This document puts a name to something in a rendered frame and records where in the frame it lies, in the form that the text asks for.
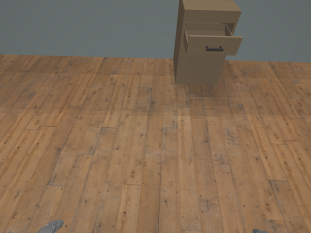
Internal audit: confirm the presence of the handle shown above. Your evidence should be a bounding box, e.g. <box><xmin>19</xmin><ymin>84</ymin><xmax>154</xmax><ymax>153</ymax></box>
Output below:
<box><xmin>206</xmin><ymin>46</ymin><xmax>224</xmax><ymax>52</ymax></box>

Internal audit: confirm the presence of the drawer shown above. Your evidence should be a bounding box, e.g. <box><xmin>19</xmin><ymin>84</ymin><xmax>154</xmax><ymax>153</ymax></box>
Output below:
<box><xmin>183</xmin><ymin>22</ymin><xmax>243</xmax><ymax>56</ymax></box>

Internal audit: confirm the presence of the left robot hand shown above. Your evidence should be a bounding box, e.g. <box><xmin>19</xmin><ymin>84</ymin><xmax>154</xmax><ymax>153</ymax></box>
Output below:
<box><xmin>37</xmin><ymin>220</ymin><xmax>64</xmax><ymax>233</ymax></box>

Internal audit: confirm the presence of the cabinet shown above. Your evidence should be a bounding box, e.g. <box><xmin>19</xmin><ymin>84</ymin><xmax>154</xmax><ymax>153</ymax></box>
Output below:
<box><xmin>173</xmin><ymin>0</ymin><xmax>242</xmax><ymax>85</ymax></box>

